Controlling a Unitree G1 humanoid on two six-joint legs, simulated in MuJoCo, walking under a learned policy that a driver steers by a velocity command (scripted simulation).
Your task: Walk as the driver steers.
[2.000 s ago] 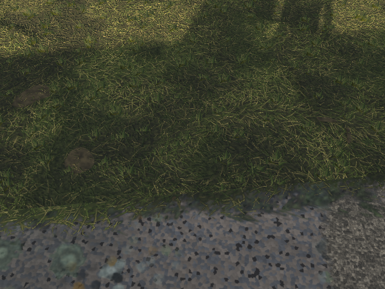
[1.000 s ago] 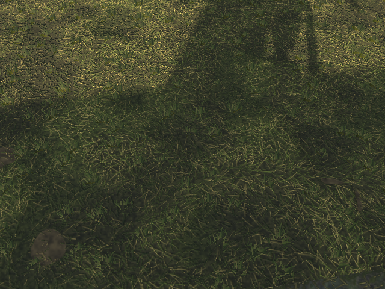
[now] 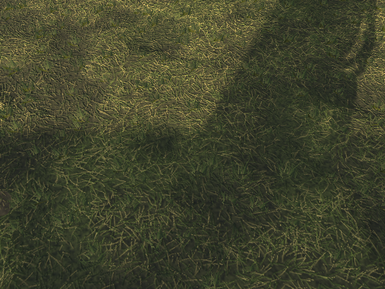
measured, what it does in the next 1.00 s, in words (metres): goes down: left foot 0.17 m lower, then right foot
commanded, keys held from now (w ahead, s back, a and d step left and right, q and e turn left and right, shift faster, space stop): w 0.76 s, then no key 0.24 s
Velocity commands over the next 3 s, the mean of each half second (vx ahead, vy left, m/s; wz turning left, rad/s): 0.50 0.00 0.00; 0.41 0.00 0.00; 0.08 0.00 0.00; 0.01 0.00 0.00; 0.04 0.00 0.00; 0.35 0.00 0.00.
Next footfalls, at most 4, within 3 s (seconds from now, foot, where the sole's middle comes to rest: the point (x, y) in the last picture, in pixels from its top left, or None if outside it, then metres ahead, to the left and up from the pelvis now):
0.06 left None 0.20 0.17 -0.87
0.54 right None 0.51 -0.05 -0.87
1.04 left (177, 230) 0.73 0.17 -0.87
1.34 right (238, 255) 0.66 -0.07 -0.87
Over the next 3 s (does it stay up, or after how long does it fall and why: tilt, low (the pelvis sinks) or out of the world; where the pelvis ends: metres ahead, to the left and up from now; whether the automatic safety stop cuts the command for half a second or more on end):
stays up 0.86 0.06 -0.10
